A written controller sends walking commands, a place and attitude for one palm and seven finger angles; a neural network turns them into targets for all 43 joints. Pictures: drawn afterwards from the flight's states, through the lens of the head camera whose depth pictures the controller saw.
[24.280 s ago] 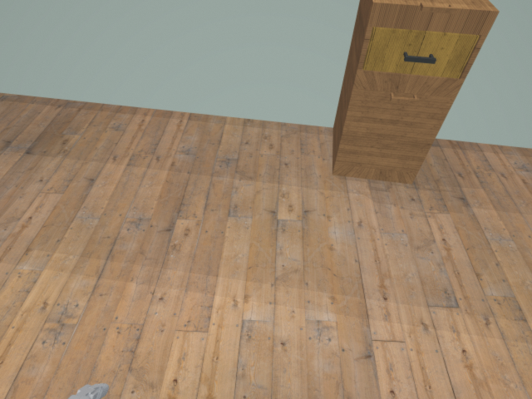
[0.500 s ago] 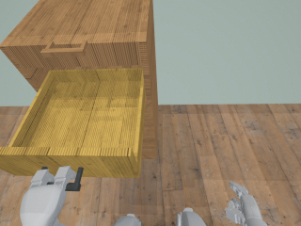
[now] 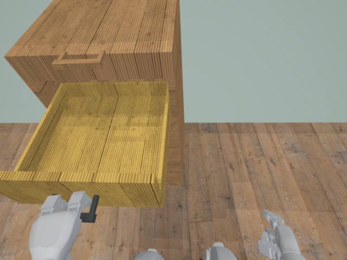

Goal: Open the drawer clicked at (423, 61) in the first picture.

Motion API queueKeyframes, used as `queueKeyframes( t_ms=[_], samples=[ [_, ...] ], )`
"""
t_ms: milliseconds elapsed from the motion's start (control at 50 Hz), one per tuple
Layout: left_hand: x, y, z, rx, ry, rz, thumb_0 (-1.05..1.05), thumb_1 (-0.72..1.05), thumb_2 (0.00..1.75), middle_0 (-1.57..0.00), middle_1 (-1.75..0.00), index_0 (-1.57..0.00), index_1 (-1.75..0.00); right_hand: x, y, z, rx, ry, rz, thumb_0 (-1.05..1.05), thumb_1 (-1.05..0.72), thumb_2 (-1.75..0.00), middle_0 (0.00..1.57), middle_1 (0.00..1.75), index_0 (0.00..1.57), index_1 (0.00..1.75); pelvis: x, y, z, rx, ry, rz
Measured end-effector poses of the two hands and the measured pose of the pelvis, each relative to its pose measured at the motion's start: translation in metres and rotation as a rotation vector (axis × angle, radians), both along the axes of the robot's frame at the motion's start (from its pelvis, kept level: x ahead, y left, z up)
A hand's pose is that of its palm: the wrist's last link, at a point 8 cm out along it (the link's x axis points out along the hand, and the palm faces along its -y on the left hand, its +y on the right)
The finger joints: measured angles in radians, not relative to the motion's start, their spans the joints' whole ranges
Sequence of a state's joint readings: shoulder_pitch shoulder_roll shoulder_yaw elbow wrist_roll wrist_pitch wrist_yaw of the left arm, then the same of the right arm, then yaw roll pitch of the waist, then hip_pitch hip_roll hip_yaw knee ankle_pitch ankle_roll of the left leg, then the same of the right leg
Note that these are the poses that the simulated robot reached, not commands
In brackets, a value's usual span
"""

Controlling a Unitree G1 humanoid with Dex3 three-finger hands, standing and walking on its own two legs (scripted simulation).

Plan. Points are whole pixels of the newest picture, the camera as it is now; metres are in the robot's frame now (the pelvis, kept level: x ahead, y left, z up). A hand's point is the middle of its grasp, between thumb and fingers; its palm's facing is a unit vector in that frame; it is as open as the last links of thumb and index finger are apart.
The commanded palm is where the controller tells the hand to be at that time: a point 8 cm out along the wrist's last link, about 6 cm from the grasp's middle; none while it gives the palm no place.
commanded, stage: lift the hand off the handle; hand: left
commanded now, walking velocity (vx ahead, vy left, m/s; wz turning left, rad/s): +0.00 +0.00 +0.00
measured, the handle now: (71, 208) +0.22 +0.26 +0.00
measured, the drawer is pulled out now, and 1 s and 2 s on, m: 0.30 0.30 0.30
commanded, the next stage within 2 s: none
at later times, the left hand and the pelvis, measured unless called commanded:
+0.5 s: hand (59, 229) +0.18 +0.25 +0.02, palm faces -0.02 -0.07 -1.00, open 13.4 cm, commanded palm +0.16 +0.25 +0.08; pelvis +0.01 +0.01 +0.02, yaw -1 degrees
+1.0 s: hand (46, 224) +0.18 +0.26 +0.06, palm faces -0.01 -0.08 -1.00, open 13.5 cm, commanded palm +0.16 +0.25 +0.12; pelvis +0.02 +0.02 +0.03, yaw -1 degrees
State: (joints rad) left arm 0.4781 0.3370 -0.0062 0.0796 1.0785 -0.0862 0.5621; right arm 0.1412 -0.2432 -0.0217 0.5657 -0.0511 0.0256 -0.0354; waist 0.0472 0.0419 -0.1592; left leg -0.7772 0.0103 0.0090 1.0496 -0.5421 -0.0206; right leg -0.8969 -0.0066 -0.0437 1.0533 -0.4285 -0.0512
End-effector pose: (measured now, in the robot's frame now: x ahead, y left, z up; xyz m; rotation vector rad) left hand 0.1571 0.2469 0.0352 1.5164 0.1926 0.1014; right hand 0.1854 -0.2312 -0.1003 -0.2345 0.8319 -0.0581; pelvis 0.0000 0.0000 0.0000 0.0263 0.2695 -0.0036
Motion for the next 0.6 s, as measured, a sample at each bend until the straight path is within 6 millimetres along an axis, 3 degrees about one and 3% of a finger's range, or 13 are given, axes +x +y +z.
queueKeyframes(
  t_ms=[300, 600],
  samples=[
    [0.001, 0.004, 0.026, -0.011, -0.021, -0.026, 0.0, -0.48, 0.3, -0.36, -1.2, -0.37, -1.22, 0.003, 0.0, 0.02, 0.002, -0.025, -0.01, 0.02, -0.91, -0.9, 0.2, 0.3, 0.2, 0.3, 0.008, 0.006, 0.013, -0.008, -0.034, -0.009],
    [0.0, 0.008, 0.051, -0.022, -0.04, -0.003, 0.0, -0.48, 0.3, -0.33, -1.2, -0.38, -1.22, 0.015, 0.015, 0.033, 0.033, -0.05, 0.019, 0.02, -0.91, -0.9, 0.2, 0.3, 0.2, 0.3, 0.016, 0.013, 0.023, -0.013, -0.068, -0.013]
  ],
)
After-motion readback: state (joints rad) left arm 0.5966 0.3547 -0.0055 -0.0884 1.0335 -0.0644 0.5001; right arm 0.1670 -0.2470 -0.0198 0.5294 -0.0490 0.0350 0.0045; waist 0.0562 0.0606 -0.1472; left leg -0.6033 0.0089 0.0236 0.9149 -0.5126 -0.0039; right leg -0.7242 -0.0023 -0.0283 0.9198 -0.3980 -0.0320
